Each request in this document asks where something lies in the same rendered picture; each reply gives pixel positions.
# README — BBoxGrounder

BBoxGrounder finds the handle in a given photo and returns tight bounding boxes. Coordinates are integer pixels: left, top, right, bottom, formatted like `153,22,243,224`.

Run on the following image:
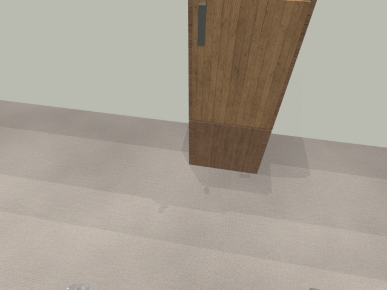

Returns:
197,1,207,47

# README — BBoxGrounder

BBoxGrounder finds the cupboard door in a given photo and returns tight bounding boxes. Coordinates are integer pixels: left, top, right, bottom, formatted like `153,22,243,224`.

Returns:
192,0,311,129

